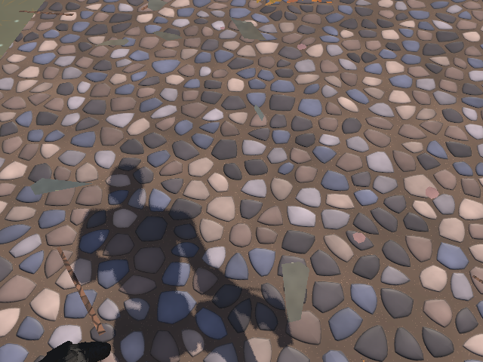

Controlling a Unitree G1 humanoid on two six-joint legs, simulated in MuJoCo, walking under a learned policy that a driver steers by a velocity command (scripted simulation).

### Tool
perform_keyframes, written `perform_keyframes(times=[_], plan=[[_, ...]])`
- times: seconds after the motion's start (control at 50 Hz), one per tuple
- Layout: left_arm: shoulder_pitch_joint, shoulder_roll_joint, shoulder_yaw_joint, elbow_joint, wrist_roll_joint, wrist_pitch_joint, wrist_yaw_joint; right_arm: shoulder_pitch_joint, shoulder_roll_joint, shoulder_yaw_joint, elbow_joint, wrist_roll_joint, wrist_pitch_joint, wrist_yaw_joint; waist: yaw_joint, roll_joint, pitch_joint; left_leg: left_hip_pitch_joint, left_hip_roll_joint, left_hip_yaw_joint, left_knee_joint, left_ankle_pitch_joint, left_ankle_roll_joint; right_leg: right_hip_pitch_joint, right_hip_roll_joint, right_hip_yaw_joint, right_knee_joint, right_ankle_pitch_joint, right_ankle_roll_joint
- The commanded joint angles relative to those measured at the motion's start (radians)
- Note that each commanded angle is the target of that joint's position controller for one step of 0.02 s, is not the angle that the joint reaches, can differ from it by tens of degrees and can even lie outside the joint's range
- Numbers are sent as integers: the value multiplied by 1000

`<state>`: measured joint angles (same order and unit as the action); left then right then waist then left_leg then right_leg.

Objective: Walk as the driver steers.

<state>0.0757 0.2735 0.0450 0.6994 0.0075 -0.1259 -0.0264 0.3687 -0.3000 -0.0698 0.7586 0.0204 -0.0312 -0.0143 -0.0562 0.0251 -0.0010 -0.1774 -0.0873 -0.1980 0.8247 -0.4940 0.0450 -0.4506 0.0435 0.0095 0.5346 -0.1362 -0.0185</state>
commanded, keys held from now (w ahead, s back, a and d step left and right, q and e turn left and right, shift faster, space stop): w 1.00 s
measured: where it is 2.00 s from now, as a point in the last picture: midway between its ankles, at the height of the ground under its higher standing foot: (229, 254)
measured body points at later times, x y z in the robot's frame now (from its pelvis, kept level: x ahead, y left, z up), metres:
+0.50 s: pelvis +0.26 +0.04 +0.00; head +0.30 +0.06 +0.45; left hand +0.24 +0.33 -0.13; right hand +0.51 -0.18 -0.06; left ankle +0.36 +0.15 -0.72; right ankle +0.10 -0.11 -0.69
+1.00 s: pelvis +0.54 +0.02 +0.00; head +0.57 +0.01 +0.45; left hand +0.76 +0.26 -0.08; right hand +0.53 -0.27 -0.13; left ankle +0.36 +0.15 -0.71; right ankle +0.65 -0.08 -0.73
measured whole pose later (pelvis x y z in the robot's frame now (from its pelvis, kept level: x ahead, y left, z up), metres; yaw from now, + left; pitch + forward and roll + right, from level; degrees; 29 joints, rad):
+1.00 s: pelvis +0.54 +0.02 +0.00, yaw +2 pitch +2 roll +1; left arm 0.02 0.26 0.03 0.73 0.00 -0.09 -0.04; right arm 0.41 -0.30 -0.06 0.88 0.01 -0.04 -0.01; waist -0.07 0.00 0.02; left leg -0.02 0.01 0.01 0.52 -0.44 0.01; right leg -0.49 -0.01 -0.03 0.53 -0.07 -0.06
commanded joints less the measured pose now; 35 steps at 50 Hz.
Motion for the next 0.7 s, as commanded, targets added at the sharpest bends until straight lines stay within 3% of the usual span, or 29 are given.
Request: perform_keyframes(times=[0.02,0.04,0.06,0.08,0.12,0.18,0.22,0.32,0.38,0.42,0.44,0.46,0.48,0.5,0.52,0.54,0.56,0.6,0.64,0.7], plan=[[282,151,56,19,-22,7,1,0,-134,-15,-86,14,-30,1,147,-158,-130,-613,60,2,464,8,-16,660,-395,653,-248,-378,-228],[227,138,47,7,-7,14,3,-76,-127,-12,-105,2,-31,0,132,-85,-64,-591,99,49,442,77,-16,544,-353,534,-260,-277,-202],[194,119,39,12,-2,18,3,-120,-114,-13,-120,-12,-36,3,114,-71,-6,-581,128,66,382,126,-18,450,-319,457,-283,-166,-205],[179,103,31,14,6,17,5,-116,-101,-14,-121,-15,-38,8,87,-98,-1,-531,159,75,333,162,-18,395,-288,396,-300,-80,-194],[181,94,28,25,-2,15,5,-94,-65,-7,-114,-9,-35,14,68,-131,-11,-481,173,105,257,175,-28,353,-256,318,-331,21,-199],[205,143,40,49,-15,16,12,-171,-29,9,-141,-18,-36,16,81,-110,9,-494,188,138,90,256,-49,329,-260,240,-373,124,-219],[220,161,44,62,-18,24,16,-230,-15,18,-151,-17,-41,21,100,-102,14,-465,184,153,-40,371,-54,321,-241,180,-385,149,-204],[302,178,44,110,-32,40,17,-366,-22,19,-182,-2,-51,38,147,-101,41,-382,144,181,-237,523,-51,350,-245,123,-365,163,-174],[320,194,49,132,-35,56,21,-398,-42,12,-202,0,-57,50,133,-110,53,-368,132,181,-298,451,-16,428,-287,137,-319,209,-153],[297,209,52,135,-37,66,27,-304,-76,-5,-179,-6,-59,49,63,-111,2,-210,98,214,-352,423,20,441,-272,104,-202,412,-124],[297,191,45,134,-33,68,29,-172,-117,-28,-138,-12,-57,42,2,-92,-85,-13,87,225,-362,432,49,398,-225,62,-44,508,-99],[286,143,23,106,-10,65,32,12,-187,-49,-105,-24,-54,31,-73,-3,-230,278,251,50,-324,466,114,218,-172,16,243,311,-60],[401,32,-12,85,-8,45,27,66,-269,-65,-85,-25,-46,32,-21,269,-349,579,470,-399,-417,277,270,-164,-4,-13,589,-317,4],[354,125,8,99,-26,28,21,77,-174,-41,-84,-12,-43,35,-57,196,-335,559,466,-510,-499,123,269,-288,-38,100,714,-440,-1],[266,173,23,71,-46,17,15,9,-142,-27,-88,-11,-45,34,-48,141,-186,440,433,-376,-521,140,231,-349,-85,89,733,-360,-11],[213,163,21,62,-41,15,17,-52,-123,-19,-95,-16,-45,35,-22,72,-112,313,390,-268,-540,230,210,-324,-126,64,697,-273,-10],[190,154,24,58,-25,18,19,-99,-100,-12,-96,-23,-47,39,6,46,-55,202,357,-195,-569,328,203,-291,-150,57,640,-218,-2],[222,123,23,69,-19,36,18,-139,-78,-7,-93,-30,-56,42,59,69,-38,80,319,-113,-624,432,199,-189,-177,62,579,-162,11],[216,94,17,69,-15,54,21,-136,-90,-12,-75,-20,-69,41,75,60,-20,26,311,-49,-663,494,212,-179,-182,51,520,-123,29],[115,78,10,39,-6,58,21,-104,-117,-20,-44,-19,-70,30,56,30,18,17,296,24,-695,525,204,-219,-184,48,352,34,46]])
